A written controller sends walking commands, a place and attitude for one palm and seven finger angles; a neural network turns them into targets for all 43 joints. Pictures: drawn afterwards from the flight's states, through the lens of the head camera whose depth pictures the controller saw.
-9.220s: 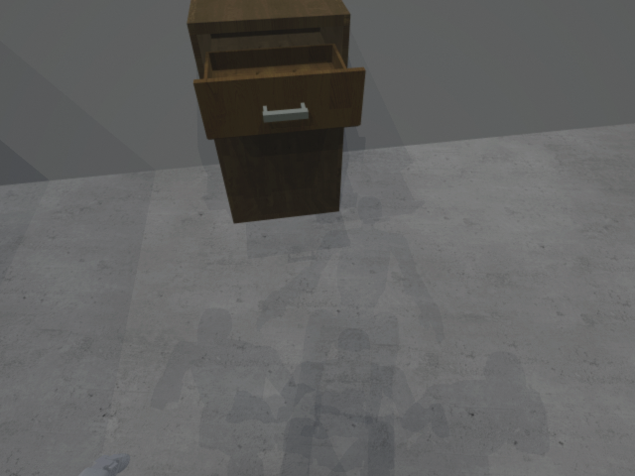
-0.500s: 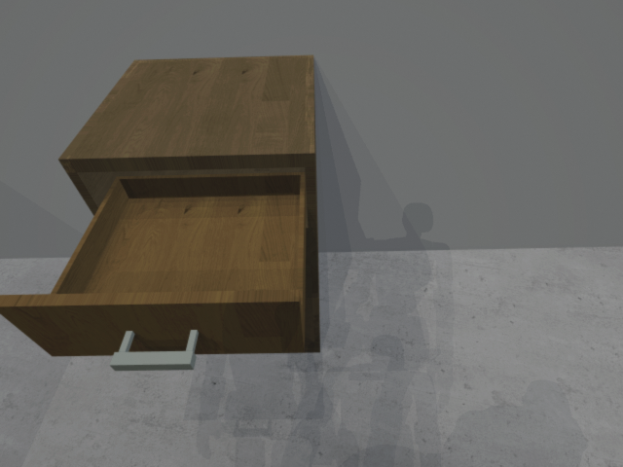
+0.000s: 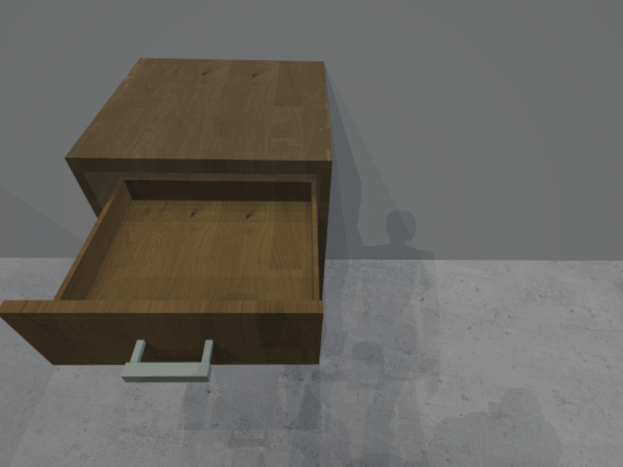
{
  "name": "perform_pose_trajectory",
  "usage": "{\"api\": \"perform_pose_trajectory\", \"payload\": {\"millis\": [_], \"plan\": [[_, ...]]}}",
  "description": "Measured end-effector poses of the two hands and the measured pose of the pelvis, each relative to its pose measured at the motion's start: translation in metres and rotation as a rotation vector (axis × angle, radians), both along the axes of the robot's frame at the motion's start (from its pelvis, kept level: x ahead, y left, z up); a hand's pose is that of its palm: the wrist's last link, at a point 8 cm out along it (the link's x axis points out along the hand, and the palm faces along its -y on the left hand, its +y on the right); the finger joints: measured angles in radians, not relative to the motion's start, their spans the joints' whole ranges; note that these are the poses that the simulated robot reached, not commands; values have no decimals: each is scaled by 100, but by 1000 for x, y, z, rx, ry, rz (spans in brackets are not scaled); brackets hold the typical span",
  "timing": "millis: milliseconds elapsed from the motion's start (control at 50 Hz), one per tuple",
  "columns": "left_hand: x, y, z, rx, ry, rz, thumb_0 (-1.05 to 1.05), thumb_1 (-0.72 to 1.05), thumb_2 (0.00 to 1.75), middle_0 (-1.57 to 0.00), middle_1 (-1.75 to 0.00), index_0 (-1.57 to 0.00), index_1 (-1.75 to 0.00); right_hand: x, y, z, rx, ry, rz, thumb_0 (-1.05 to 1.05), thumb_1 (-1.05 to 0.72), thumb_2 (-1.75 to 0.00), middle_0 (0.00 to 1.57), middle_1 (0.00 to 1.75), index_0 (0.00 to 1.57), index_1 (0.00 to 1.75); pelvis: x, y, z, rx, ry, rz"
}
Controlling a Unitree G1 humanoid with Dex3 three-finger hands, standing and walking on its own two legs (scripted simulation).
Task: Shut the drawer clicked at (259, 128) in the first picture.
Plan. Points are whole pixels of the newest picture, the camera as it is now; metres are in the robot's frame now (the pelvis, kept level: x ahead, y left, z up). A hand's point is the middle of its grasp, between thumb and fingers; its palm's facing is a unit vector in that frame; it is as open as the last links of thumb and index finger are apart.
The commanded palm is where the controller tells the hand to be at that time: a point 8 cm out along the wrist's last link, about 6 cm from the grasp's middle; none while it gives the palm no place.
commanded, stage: look again from close up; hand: left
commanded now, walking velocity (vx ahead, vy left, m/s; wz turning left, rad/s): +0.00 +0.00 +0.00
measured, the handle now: (171, 359) +0.27 +0.22 -0.05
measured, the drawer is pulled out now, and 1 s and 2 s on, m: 0.30 0.29 0.29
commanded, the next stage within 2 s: raise the hand and make a fist in 0.22 s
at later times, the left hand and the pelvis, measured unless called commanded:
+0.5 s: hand (142, 446) +0.16 +0.22 -0.04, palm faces +0.21 -0.96 -0.18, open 7.1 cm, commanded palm +0.08 +0.25 -0.05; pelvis -0.01 +0.04 +0.00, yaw +3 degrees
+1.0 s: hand out of the picture +0.13 +0.16 -0.02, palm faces +0.09 -1.00 -0.05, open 4.6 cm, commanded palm +0.09 +0.22 -0.01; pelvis -0.03 -0.01 -0.07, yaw +5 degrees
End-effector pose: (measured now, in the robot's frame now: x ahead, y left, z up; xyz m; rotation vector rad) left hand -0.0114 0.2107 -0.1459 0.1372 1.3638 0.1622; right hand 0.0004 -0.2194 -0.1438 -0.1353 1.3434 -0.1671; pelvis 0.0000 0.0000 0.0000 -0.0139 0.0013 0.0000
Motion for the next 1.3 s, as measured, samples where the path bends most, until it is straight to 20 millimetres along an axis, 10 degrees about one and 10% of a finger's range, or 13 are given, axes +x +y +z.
{"api": "perform_pose_trajectory", "payload": {"millis": [340, 380, 500, 620, 820, 1000, 1300], "plan": [[9, 43, 6, 4, 6, -27, 1, 91, 90, -20, -30, -20, -29, -9, 38, 6, 7, 37, 27, 1, -92, -90, 20, 29, 20, 30, 0, 37, 6, 2, 2, -5], [32, 53, 24, 22, -138, 47, 2, 92, 90, -20, -30, -20, -30, -5, 35, 13, -15, -36, 20, 2, -93, -90, 20, 30, 20, 30, -2, 38, 5, 5, 12, 0], [142, 56, 125, 89, -813, 17, 2, 94, 90, -24, -35, -24, -34, 47, 16, 28, -51, -400, 78, 2, -93, -90, 20, 30, 20, 30, -13, 40, -3, 39, 46, 45], [119, 27, 102, -92, -975, 55, 1, 92, 90, -33, -45, -25, -41, 116, -2, 44, -97, -656, 159, 1, -92, -90, 20, 30, 20, 30, -26, 33, -29, 16, 124, 40], [104, 11, 138, 29, -1444, -98, 2, 90, 90, -53, -66, -51, -64, 208, 19, 38, -23, -889, 370, 1, -91, -90, 19, 29, 20, 30, -45, 9, -78, -11, 216, 78], [113, -1, 135, -51, -1239, -106, 2, 90, 90, -71, -85, -70, -85, 184, 35, 9, 100, -752, 281, 1, -91, -90, 20, 30, 20, 30, -31, -11, -71, -11, 230, 86], [101, 8, 160, -15, -1213, -120, 2, 90, 90, -100, -118, -101, -117, 161, -40, 15, -62, -667, 128, 2, -91, -90, 20, 30, 20, 30, -15, -19, -56, 11, 210, 77]]}}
